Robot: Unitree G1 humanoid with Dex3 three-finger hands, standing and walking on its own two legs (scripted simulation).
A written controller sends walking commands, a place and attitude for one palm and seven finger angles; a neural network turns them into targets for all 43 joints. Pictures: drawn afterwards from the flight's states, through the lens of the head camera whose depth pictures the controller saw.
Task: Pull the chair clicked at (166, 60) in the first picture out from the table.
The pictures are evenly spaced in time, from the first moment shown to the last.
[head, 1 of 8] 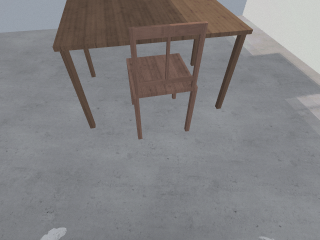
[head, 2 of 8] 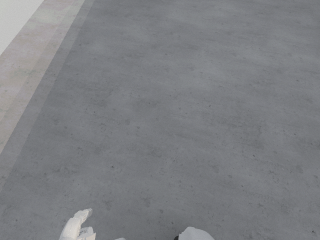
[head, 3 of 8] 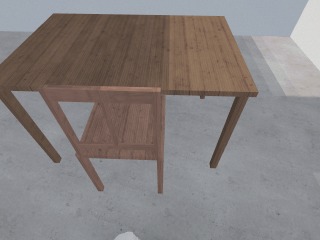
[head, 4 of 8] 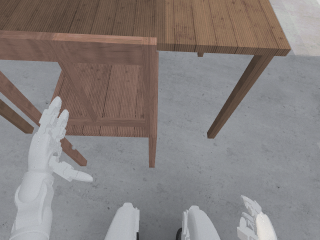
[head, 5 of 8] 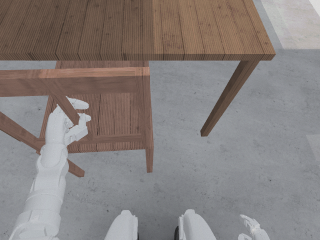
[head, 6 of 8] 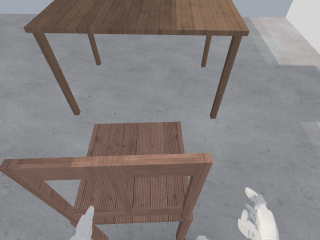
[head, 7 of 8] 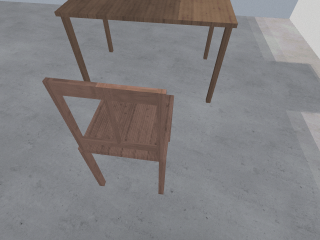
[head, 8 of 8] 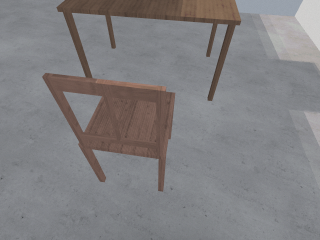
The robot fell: no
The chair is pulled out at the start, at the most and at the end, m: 0.00 0.69 0.68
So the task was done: yes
